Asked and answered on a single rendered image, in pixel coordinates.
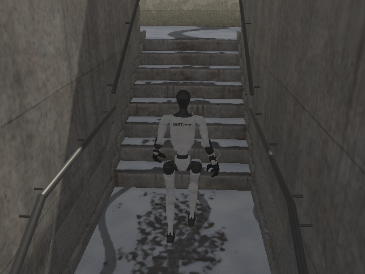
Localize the stairs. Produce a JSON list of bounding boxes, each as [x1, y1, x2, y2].
[[114, 40, 252, 191]]

